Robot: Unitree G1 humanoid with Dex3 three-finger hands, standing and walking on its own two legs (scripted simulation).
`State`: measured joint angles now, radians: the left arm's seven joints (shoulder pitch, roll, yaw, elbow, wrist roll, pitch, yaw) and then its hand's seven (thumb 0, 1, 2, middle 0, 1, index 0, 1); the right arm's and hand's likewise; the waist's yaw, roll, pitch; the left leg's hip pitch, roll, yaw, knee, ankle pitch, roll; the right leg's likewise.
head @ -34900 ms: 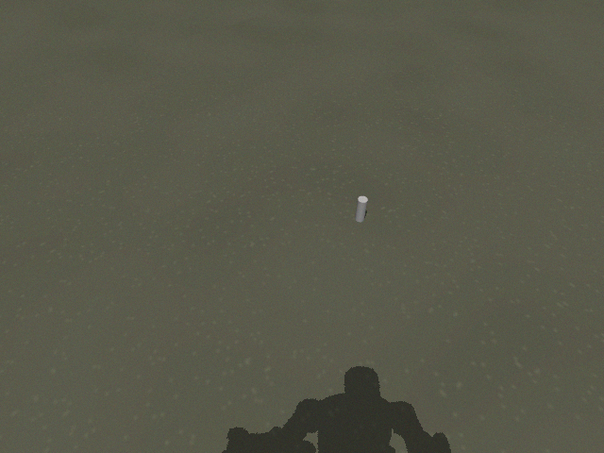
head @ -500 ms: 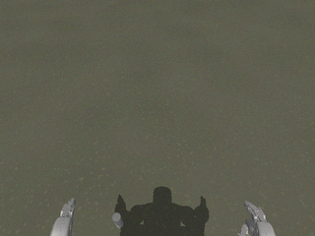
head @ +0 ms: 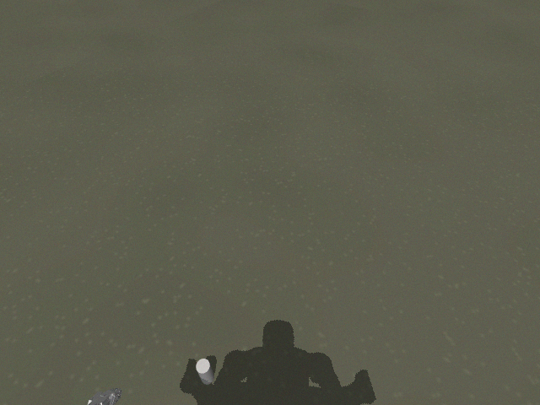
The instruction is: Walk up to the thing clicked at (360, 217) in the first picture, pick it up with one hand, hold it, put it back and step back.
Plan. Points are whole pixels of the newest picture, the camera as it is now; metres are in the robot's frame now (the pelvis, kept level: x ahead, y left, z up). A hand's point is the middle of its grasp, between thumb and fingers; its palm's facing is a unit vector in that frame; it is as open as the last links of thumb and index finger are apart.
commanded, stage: stand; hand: left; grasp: from the side
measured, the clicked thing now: (205, 371) +0.37 +0.22 -0.69
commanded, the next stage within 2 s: step back in 1.94 s
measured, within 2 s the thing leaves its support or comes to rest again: neither
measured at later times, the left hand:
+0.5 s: hand out of the picture +0.03 +0.25 -0.13, palm faces +0.00 -0.94 -0.35, open 7.4 cm
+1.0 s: hand out of the picture +0.04 +0.24 -0.13, palm faces -0.02 -0.94 -0.33, open 7.4 cm
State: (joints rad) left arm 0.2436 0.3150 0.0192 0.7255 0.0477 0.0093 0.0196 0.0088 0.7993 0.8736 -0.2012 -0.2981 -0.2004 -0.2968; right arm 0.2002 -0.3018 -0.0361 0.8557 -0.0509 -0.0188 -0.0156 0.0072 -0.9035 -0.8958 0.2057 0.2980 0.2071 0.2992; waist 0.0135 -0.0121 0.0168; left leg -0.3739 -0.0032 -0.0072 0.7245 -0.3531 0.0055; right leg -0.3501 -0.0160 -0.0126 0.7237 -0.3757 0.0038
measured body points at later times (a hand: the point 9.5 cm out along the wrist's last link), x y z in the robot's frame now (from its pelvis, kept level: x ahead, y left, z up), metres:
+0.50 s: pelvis -0.02 +0.00 +0.03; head -0.02 +0.00 +0.48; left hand +0.03 +0.30 -0.11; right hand +0.06 -0.28 -0.11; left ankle +0.02 +0.12 -0.72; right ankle +0.00 -0.12 -0.72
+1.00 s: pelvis -0.01 +0.00 +0.03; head +0.00 +0.00 +0.48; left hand +0.05 +0.29 -0.11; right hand +0.05 -0.29 -0.11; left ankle +0.02 +0.12 -0.72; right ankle +0.00 -0.12 -0.72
